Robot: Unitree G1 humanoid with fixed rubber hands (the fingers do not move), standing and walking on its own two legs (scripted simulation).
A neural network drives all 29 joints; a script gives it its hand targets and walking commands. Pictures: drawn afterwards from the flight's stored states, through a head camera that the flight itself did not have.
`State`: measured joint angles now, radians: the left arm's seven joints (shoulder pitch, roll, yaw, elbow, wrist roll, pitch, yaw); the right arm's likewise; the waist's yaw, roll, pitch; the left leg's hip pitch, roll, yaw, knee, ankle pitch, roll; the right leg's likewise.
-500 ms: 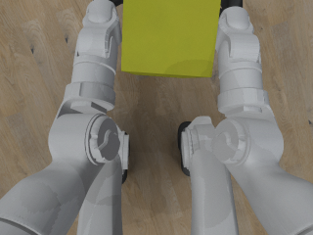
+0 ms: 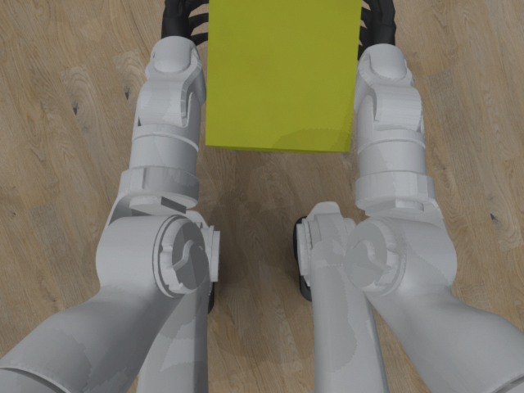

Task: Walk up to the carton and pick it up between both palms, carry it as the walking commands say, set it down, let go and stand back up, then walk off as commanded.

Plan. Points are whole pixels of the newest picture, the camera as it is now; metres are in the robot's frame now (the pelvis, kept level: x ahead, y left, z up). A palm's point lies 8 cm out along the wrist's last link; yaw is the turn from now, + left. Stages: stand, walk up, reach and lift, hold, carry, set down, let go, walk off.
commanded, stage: reach and lift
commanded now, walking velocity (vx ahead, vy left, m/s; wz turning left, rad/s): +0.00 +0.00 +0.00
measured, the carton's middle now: (275, 54) +0.54 -0.05 -0.16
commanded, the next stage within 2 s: none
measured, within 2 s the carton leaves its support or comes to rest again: neither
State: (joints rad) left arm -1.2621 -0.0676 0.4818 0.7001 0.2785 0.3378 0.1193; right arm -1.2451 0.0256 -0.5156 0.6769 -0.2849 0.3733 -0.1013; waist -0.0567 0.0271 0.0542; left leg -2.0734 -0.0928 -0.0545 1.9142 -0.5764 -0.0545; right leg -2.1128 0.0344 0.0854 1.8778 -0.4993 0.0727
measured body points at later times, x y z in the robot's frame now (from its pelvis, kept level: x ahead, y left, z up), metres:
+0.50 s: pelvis +0.00 +0.00 +0.05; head +0.29 -0.02 +0.40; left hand +0.53 +0.07 -0.02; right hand +0.51 -0.17 -0.03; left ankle +0.10 +0.13 -0.42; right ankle +0.12 -0.14 -0.42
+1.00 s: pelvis +0.01 +0.00 +0.11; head +0.25 -0.02 +0.49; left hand +0.51 +0.08 +0.05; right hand +0.49 -0.16 +0.05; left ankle +0.10 +0.13 -0.42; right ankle +0.12 -0.14 -0.42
